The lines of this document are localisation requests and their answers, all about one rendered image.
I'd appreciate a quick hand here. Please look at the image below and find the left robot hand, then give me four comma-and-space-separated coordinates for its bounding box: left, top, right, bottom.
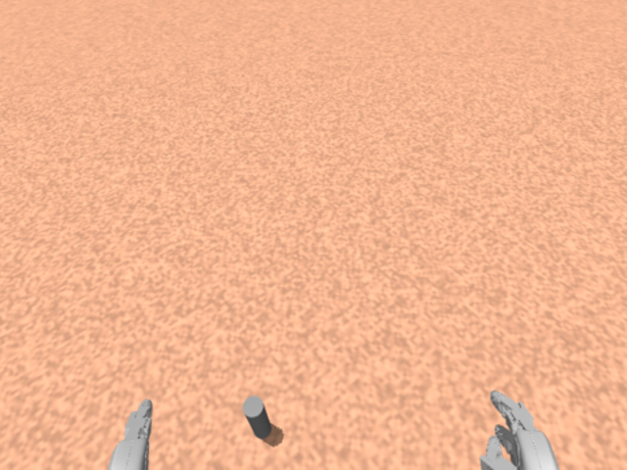
108, 399, 153, 470

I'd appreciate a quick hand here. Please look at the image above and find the right robot hand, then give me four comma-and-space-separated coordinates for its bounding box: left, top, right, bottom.
480, 391, 559, 470

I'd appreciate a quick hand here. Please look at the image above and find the can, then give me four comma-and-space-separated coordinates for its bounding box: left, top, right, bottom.
243, 396, 271, 439

